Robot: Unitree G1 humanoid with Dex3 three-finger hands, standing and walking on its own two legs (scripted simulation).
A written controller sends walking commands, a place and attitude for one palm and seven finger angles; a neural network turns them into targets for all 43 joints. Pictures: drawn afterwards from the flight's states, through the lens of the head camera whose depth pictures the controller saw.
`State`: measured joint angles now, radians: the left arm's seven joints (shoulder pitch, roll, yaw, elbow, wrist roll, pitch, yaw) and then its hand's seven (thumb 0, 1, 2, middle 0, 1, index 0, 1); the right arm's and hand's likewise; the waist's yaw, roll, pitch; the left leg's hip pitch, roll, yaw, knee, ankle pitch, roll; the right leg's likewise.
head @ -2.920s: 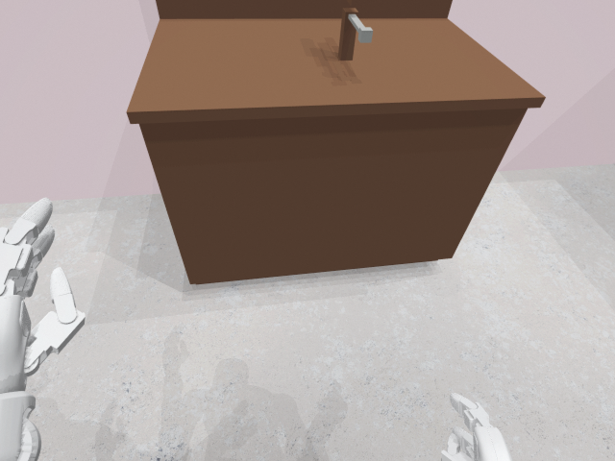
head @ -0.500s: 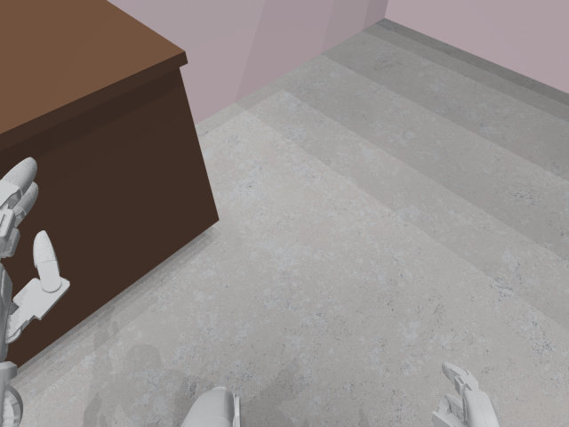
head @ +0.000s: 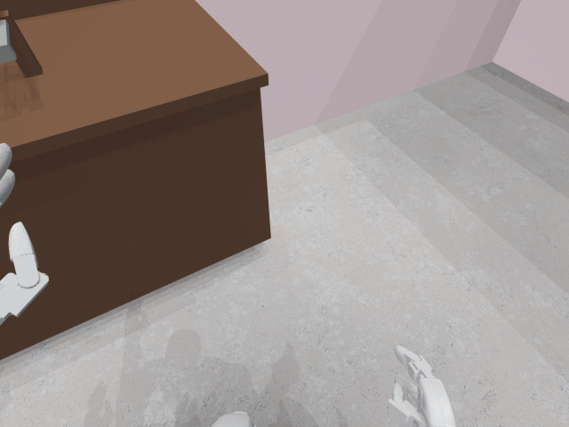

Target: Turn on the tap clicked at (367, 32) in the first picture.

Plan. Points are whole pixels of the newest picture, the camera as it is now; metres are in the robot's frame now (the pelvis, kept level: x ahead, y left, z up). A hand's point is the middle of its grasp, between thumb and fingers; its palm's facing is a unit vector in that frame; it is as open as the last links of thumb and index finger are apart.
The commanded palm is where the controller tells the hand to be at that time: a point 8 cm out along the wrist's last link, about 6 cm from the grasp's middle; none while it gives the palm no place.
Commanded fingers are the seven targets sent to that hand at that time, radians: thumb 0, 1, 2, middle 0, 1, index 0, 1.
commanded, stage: turn to face it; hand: left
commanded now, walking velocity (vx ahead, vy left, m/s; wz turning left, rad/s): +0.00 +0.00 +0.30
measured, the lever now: (3, 51) +0.65 +0.60 +0.17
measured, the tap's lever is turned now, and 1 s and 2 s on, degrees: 0 0 0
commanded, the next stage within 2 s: take the last steps up to it in 0.14 s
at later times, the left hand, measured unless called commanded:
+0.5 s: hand out of the picture +0.12 +0.25 +0.20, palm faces +0.59 -0.72 -0.38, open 7.4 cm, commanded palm +0.07 +0.28 +0.19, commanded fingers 0.00 0.90 0.90 -0.20 -0.30 -0.20 -0.30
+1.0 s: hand (0, 385) +0.12 +0.24 +0.19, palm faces +0.57 -0.68 -0.47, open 7.4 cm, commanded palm +0.05 +0.27 +0.19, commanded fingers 0.00 0.90 0.90 -0.20 -0.30 -0.20 -0.30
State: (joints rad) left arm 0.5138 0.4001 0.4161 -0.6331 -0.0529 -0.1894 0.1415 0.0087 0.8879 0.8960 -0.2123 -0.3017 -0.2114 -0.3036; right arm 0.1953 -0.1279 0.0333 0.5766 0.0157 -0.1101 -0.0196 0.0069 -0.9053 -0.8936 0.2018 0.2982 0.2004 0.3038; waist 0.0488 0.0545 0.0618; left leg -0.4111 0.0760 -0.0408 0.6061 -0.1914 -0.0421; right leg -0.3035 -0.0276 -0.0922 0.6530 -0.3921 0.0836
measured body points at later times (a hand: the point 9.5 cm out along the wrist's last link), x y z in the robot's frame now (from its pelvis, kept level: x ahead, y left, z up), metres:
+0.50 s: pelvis -0.04 -0.02 +0.01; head -0.05 -0.01 +0.46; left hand +0.08 +0.29 +0.22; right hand +0.16 -0.24 -0.07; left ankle -0.06 +0.08 -0.72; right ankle -0.02 -0.13 -0.67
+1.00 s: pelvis -0.03 -0.04 +0.02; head +0.00 -0.06 +0.47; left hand +0.08 +0.27 +0.21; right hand +0.18 -0.26 -0.08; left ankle -0.03 +0.14 -0.66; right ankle +0.00 -0.13 -0.73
